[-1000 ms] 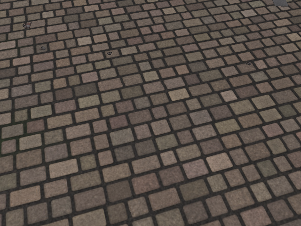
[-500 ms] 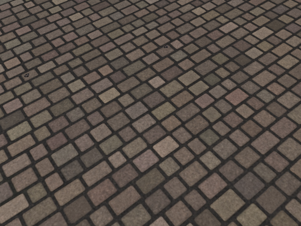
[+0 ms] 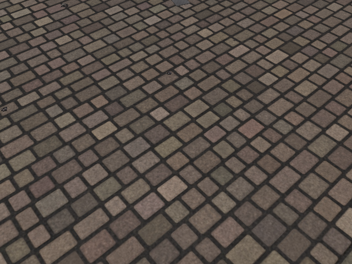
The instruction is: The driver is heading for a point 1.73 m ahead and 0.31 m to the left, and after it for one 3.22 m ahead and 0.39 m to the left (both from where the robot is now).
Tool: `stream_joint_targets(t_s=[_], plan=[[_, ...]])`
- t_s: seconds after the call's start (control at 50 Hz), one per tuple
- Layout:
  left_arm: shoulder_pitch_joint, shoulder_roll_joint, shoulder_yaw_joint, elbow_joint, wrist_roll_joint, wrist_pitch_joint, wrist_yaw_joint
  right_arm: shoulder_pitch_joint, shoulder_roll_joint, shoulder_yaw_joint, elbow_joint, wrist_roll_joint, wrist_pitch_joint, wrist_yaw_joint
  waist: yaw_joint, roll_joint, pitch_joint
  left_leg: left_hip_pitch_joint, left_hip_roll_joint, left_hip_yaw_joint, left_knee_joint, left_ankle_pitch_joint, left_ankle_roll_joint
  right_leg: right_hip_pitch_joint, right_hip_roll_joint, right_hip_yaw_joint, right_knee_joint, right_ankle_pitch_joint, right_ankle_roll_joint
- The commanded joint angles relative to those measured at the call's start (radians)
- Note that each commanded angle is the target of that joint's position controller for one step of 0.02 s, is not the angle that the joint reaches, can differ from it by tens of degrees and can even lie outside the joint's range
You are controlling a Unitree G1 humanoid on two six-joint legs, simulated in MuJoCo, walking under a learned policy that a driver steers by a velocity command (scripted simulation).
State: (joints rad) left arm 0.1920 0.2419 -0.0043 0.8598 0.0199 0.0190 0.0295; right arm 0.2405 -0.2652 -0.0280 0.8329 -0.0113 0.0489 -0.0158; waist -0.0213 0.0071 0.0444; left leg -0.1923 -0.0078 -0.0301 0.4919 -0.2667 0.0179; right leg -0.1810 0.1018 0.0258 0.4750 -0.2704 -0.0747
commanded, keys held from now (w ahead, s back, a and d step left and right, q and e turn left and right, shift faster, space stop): q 0.36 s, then w+q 0.16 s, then w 0.32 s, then w+e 0.16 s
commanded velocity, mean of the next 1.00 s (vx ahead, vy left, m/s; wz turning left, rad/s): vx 0.21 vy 0.00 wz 0.32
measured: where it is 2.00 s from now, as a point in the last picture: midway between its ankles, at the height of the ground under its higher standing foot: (130, 230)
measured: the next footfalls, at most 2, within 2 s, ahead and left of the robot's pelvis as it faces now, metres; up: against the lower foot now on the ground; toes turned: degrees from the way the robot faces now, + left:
right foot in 0.30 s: +0.04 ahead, -0.11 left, +0.00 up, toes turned +14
left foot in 0.82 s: +0.11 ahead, +0.16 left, +0.00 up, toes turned +25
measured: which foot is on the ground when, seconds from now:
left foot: down 0.00-0.30, up 0.32-0.80, down 0.82-1.00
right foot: down 0.00-0.00, up 0.02-0.28, down 0.30-0.82, up 0.84-1.00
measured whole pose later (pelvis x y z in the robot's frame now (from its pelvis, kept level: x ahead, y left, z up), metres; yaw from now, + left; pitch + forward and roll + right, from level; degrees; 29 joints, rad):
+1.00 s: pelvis +0.13 +0.09 +0.01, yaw +21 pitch +0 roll +0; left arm 0.34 0.26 0.04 0.92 0.02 -0.03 -0.03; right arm 0.27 -0.23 -0.03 0.87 -0.03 -0.06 0.01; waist 0.02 -0.05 0.03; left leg -0.10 -0.05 0.09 0.33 -0.23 0.07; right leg -0.48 -0.05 0.03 1.07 -0.27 -0.07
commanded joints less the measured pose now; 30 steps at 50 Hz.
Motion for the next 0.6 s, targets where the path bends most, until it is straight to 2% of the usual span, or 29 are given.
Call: stream_joint_targets(t_s=[0.02,0.04,0.06,0.08,0.1,0.12,0.14,0.18,0.22,0.26,0.28,0.3,0.32,0.34,0.36,0.38,0.4,0.42,0.44,0.48,0.54,0.6], plan=[[0.006,0.142,0.05,-0.056,-0.005,-0.001,0.015,0.023,-0.239,-0.055,-0.045,0.01,-0.032,0.004,0.023,0.185,-0.036,0.049,0.257,-0.346,-0.109,0.52,0.164,-0.112,-0.031,0.011,0.121,0.017,0.015],[-0.008,0.135,0.047,-0.058,0.002,0.006,0.017,0.033,-0.204,-0.047,-0.047,0.008,-0.033,0.011,0.006,0.2,-0.033,0.046,0.32,-0.427,-0.155,0.557,0.228,-0.148,-0.008,-0.01,0.21,-0.148,0.03],[-0.032,0.139,0.052,-0.063,0.001,0.01,0.013,0.039,-0.195,-0.048,-0.047,0.001,-0.034,0.013,-0.012,0.198,-0.029,0.049,0.325,-0.444,-0.181,0.532,0.257,-0.194,-0.002,0.006,0.337,-0.266,0.035],[-0.041,0.136,0.054,-0.067,-0.004,0.012,0.006,0.028,-0.198,-0.053,-0.046,-0.004,-0.03,0.01,-0.003,0.156,-0.022,0.039,0.296,-0.417,-0.185,0.498,0.26,-0.223,-0.011,0.022,0.427,-0.285,0.046],[-0.037,0.132,0.056,-0.07,-0.006,0.014,0.001,0.01,-0.202,-0.059,-0.047,-0.002,-0.025,0.004,0.014,0.127,-0.012,0.028,0.263,-0.383,-0.182,0.456,0.242,-0.242,-0.031,0.035,0.454,-0.258,0.056],[-0.032,0.124,0.053,-0.072,-0.007,0.013,-0.001,-0.016,-0.198,-0.063,-0.051,0.001,-0.018,0.001,0.028,0.119,-0.015,0.033,0.219,-0.342,-0.178,0.416,0.21,-0.246,-0.044,0.036,0.419,-0.229,0.07],[-0.034,0.118,0.05,-0.073,-0.009,0.011,-0.002,-0.028,-0.193,-0.066,-0.055,0.001,-0.011,0.001,0.024,0.124,-0.024,0.046,0.186,-0.32,-0.169,0.398,0.191,-0.243,-0.037,0.02,0.375,-0.211,0.084],[-0.043,0.112,0.046,-0.084,-0.012,0.006,0.0,-0.014,-0.191,-0.073,-0.055,0.001,-0.003,0.006,0.002,0.138,-0.056,0.066,0.168,-0.328,-0.15,0.4,0.18,-0.221,-0.026,0.002,0.301,-0.19,0.099],[-0.03,0.114,0.045,-0.094,-0.018,0.001,0.002,-0.023,-0.203,-0.083,-0.056,0.0,0.003,0.013,-0.001,0.156,-0.083,0.049,0.163,-0.352,-0.133,0.407,0.166,-0.157,-0.021,0.0,0.202,-0.161,0.097],[0.03,0.119,0.047,-0.088,-0.018,-0.006,0.008,-0.07,-0.209,-0.089,-0.069,0.002,0.009,0.018,0.031,0.163,-0.099,-0.002,0.137,-0.369,-0.099,0.385,0.129,-0.044,-0.012,-0.008,0.035,-0.079,0.086],[0.077,0.125,0.05,-0.079,-0.012,-0.012,0.014,-0.1,-0.202,-0.088,-0.08,0.009,0.01,0.019,0.062,0.149,-0.1,-0.06,0.103,-0.363,-0.066,0.303,0.088,0.049,-0.019,-0.006,-0.114,0.014,0.078],[0.094,0.193,0.066,-0.078,0.001,-0.019,0.025,-0.085,-0.163,-0.078,-0.093,0.012,0.005,0.019,0.05,0.04,-0.1,-0.163,0.038,-0.313,0.023,0.119,0.033,0.134,-0.144,0.119,-0.23,-0.023,0.052],[0.049,0.312,0.089,-0.108,0.01,-0.014,0.027,-0.045,-0.071,-0.056,-0.121,0.019,-0.001,0.019,0.019,-0.238,-0.095,-0.331,-0.127,-0.128,0.224,-0.197,-0.019,0.173,-0.421,0.433,-0.314,-0.032,-0.043],[0.025,0.292,0.086,-0.113,0.019,-0.008,0.02,-0.036,-0.16,-0.075,-0.097,-0.01,0.003,0.007,0.023,-0.176,-0.08,-0.311,-0.089,-0.074,0.431,-0.33,-0.02,0.044,-0.498,0.447,-0.266,0.103,-0.136],[0.002,0.219,0.065,-0.128,0.017,-0.009,0.014,-0.028,-0.182,-0.085,-0.082,-0.009,0.006,0.008,0.001,-0.104,-0.05,-0.293,-0.065,-0.091,0.527,-0.299,-0.01,-0.003,-0.466,0.386,-0.248,0.191,-0.158],[-0.021,0.175,0.055,-0.133,0.015,-0.014,0.01,-0.012,-0.174,-0.086,-0.062,-0.012,0.01,0.015,-0.013,-0.079,-0.032,-0.303,-0.037,-0.082,0.577,-0.218,-0.004,-0.003,-0.402,0.296,-0.256,0.083,-0.132],[-0.033,0.162,0.051,-0.14,0.015,-0.019,0.011,-0.006,-0.169,-0.086,-0.056,-0.015,0.014,0.029,-0.014,-0.118,-0.027,-0.335,-0.025,-0.065,0.594,-0.15,-0.006,0.031,-0.343,0.237,-0.279,-0.058,-0.095],[-0.015,0.168,0.053,-0.138,0.013,-0.025,0.014,-0.016,-0.164,-0.083,-0.059,-0.021,0.015,0.046,0.005,-0.169,-0.018,-0.379,-0.017,-0.046,0.604,-0.119,-0.015,0.071,-0.32,0.211,-0.301,-0.121,-0.088],[0.016,0.176,0.056,-0.131,0.011,-0.029,0.013,-0.04,-0.163,-0.079,-0.065,-0.022,0.014,0.06,0.027,-0.17,-0.009,-0.411,-0.012,-0.035,0.596,-0.101,-0.024,0.109,-0.315,0.2,-0.316,-0.15,-0.089],[0.089,0.188,0.065,-0.109,0.007,-0.042,0.01,-0.103,-0.154,-0.075,-0.087,-0.021,0.009,0.077,0.065,-0.132,0.002,-0.466,-0.006,-0.03,0.555,-0.073,-0.038,0.191,-0.34,0.195,-0.333,-0.157,-0.098],[0.163,0.19,0.073,-0.077,0.007,-0.067,0.003,-0.15,-0.127,-0.067,-0.103,-0.026,0.001,0.087,0.093,-0.11,0.014,-0.502,0.002,-0.038,0.483,-0.042,-0.043,0.259,-0.37,0.174,-0.347,-0.131,-0.107],[0.192,0.178,0.073,-0.049,0.009,-0.086,-0.01,-0.17,-0.105,-0.059,-0.109,-0.027,-0.012,0.086,0.094,-0.116,0.033,-0.489,0.002,-0.039,0.391,-0.022,-0.03,0.251,-0.38,0.146,-0.365,-0.127,-0.118]])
